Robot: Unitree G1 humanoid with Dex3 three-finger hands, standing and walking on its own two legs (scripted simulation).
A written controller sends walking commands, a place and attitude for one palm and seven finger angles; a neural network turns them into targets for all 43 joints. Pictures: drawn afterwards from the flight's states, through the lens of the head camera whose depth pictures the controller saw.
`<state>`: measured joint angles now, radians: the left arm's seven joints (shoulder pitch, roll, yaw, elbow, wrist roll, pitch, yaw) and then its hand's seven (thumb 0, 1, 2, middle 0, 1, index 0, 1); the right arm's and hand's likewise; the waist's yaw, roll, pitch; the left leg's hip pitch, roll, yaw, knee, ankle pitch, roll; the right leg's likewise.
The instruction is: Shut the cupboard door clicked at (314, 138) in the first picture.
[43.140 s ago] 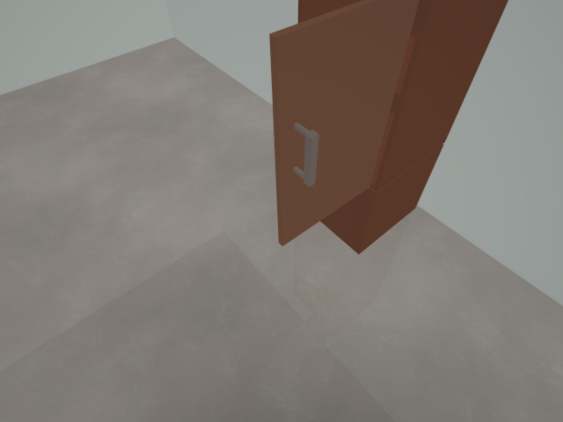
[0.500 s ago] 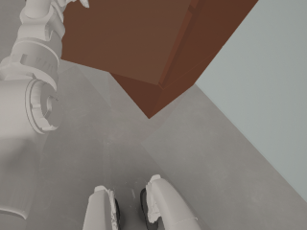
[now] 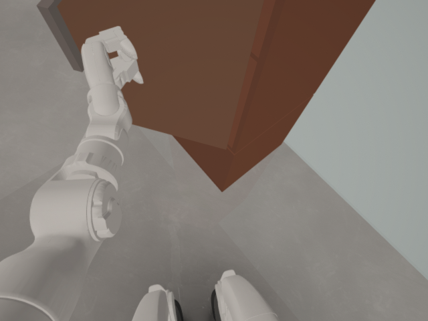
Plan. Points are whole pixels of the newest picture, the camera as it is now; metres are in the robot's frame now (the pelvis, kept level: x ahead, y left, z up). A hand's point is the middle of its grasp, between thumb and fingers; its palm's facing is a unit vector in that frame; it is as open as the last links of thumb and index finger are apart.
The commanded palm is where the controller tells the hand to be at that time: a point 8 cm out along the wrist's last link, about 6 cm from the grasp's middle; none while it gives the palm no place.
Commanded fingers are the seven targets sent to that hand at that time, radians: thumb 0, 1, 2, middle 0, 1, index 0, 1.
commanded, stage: pull the fist back off the door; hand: left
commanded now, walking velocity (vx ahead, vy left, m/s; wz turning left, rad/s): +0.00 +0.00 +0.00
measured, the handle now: (70, 32) +0.66 +0.16 +0.08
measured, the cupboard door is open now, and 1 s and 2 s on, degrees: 35 35 35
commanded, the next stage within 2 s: draw the hand back to the body in 0.28 s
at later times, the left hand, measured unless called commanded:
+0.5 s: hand (138, 83) +0.51 +0.05 +0.10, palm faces +0.12 -0.99 -0.03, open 3.1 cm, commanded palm +0.45 +0.11 +0.10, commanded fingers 0.00 0.90 0.90 -1.30 -1.50 -1.30 -1.50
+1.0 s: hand (48, 163) +0.35 +0.14 +0.16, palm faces +0.07 -0.99 -0.13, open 3.1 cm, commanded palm +0.30 +0.20 +0.17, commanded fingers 0.00 0.90 0.90 -1.00 -1.17 -1.00 -1.17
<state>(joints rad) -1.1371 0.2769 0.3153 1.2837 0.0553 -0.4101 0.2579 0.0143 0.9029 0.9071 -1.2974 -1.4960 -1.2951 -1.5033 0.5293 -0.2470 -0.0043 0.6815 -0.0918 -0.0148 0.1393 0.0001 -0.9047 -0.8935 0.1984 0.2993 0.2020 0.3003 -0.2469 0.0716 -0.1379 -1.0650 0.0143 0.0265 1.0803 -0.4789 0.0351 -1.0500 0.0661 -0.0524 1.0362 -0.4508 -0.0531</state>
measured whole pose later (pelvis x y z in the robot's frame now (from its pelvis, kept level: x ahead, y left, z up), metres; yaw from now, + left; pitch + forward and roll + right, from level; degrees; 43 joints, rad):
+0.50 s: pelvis -0.01 -0.01 +0.00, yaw +2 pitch +22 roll +0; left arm -0.97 0.14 0.22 1.17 0.04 -0.48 0.27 0.02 0.90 0.90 -1.30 -1.50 -1.30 -1.50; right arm 0.30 -0.23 -0.02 0.64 -0.06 0.02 0.09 0.00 -0.91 -0.89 0.19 0.30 0.20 0.30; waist -0.16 0.04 -0.14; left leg -0.97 -0.01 0.03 1.05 -0.47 0.02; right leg -0.97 0.04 -0.05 1.05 -0.46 -0.06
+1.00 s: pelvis +0.01 +0.00 +0.07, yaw +1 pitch +4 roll +0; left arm -0.16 0.20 0.05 0.30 -0.10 -0.19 0.04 0.01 0.90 0.90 -1.21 -1.40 -1.21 -1.41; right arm 0.24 -0.26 -0.01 0.58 0.06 0.03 -0.03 0.01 -0.91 -0.89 0.19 0.30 0.20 0.30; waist -0.03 0.04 -0.07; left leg -0.39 -0.02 0.04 0.65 -0.33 0.03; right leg -0.40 0.04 -0.01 0.66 -0.34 -0.05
